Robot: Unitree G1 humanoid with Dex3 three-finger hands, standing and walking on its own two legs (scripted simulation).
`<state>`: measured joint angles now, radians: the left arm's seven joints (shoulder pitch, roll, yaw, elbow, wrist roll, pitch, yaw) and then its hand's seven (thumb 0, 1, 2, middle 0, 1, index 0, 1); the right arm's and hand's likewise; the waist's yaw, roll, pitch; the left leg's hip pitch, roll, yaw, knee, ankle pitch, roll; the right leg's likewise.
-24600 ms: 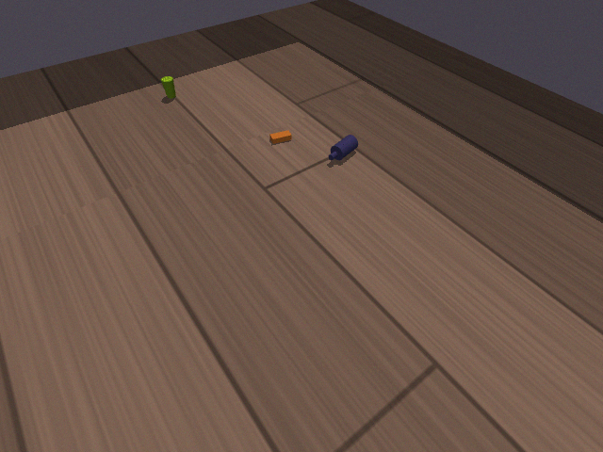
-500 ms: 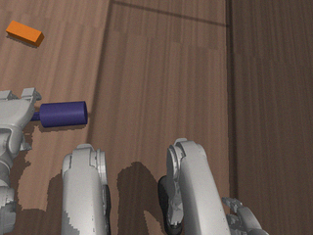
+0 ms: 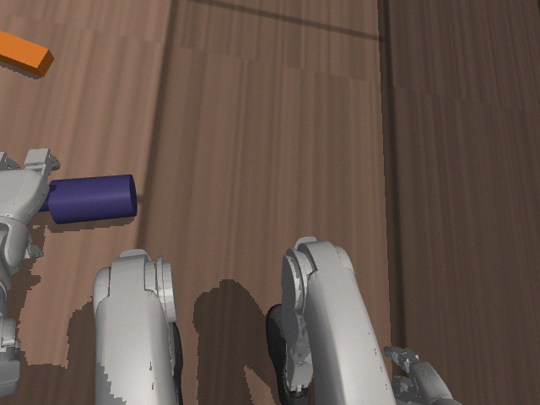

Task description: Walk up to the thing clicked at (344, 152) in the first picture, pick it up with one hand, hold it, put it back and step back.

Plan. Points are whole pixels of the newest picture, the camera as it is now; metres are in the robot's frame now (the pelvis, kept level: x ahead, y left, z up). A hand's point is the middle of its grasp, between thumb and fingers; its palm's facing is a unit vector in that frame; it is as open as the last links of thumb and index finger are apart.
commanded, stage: rise first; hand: left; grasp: from above
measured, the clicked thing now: (81, 199) +0.44 +0.29 -0.30
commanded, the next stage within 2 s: approach in 0.12 s
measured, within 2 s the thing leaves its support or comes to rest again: neither
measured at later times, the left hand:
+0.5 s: hand (67, 191) +0.43 +0.28 -0.18, palm faces -0.43 -0.04 -0.90, open 14.0 cm
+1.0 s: hand (49, 208) +0.40 +0.30 -0.19, palm faces -0.53 -0.08 -0.84, open 13.9 cm
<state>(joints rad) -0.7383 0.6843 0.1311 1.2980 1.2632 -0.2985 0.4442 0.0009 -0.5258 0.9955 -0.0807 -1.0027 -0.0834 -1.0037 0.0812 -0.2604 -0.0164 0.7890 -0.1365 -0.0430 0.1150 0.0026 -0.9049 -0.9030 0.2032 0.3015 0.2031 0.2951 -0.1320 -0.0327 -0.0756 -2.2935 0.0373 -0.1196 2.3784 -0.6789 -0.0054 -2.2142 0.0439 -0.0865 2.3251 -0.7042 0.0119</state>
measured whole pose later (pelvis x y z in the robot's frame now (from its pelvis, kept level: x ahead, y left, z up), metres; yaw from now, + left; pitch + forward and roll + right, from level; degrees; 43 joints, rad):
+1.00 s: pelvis +0.00 +0.00 -0.01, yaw -1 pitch +32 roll -7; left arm -0.82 0.71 0.04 1.36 1.16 -0.25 0.34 0.00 -0.49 0.95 -0.08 -1.07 -0.11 -1.04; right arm 0.14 -0.26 0.05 0.78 -0.14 -0.06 0.14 0.00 -0.91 -0.89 0.20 0.30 0.20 0.30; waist -0.17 -0.01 -0.01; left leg -2.31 0.04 -0.14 2.41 -0.66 -0.01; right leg -2.23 0.05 -0.10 2.35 -0.68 0.01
